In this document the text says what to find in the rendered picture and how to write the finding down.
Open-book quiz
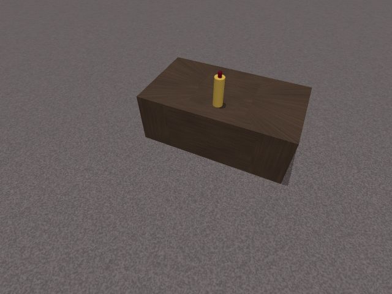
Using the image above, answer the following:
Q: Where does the bottle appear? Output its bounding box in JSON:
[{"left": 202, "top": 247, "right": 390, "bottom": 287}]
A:
[{"left": 213, "top": 71, "right": 225, "bottom": 108}]

